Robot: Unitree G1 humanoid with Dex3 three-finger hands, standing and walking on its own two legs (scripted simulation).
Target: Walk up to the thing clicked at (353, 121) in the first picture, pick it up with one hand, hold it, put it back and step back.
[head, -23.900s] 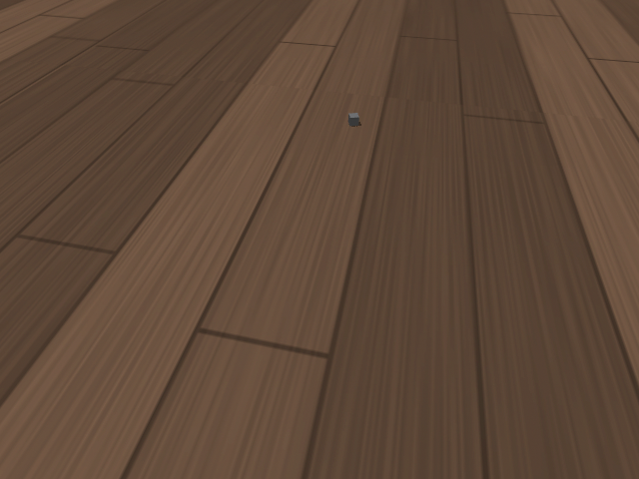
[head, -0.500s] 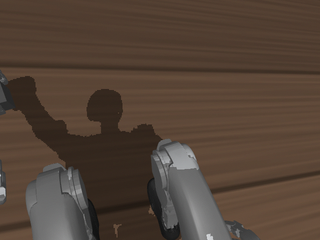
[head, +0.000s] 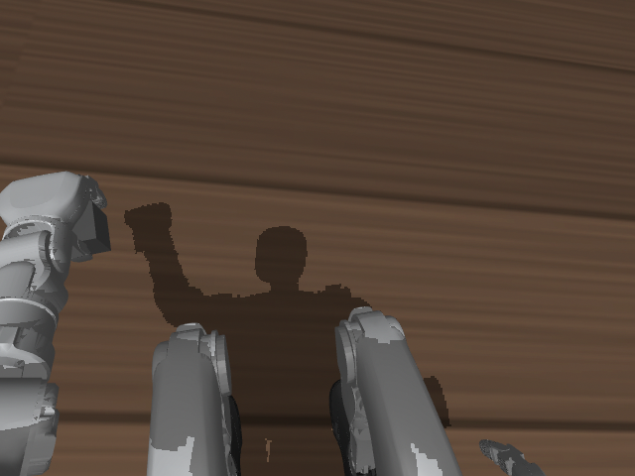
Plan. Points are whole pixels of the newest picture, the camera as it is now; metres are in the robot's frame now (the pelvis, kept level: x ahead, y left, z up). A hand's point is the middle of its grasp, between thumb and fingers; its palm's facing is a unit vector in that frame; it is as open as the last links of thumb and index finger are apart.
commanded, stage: lift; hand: left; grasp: from above
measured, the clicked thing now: (80, 230) +0.46 +0.30 -0.14
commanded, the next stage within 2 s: hold in 1.12 s
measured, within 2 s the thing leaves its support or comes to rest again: neither
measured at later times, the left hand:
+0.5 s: hand out of the picture +0.37 +0.28 +0.10, palm faces -0.41 -0.14 -0.90, open 8.1 cm
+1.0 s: hand out of the picture +0.38 +0.26 +0.22, palm faces -0.43 -0.14 -0.89, open 8.1 cm
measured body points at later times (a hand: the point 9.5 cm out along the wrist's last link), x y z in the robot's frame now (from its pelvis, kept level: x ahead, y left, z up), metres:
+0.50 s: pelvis +0.02 +0.00 +0.18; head +0.13 +0.02 +0.62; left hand +0.39 +0.28 +0.15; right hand +0.14 -0.25 +0.06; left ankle +0.09 +0.12 -0.38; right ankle +0.10 -0.12 -0.38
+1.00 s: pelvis +0.07 +0.00 +0.30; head +0.13 +0.01 +0.75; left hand +0.39 +0.26 +0.27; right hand +0.16 -0.25 +0.17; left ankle +0.09 +0.12 -0.38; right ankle +0.10 -0.12 -0.38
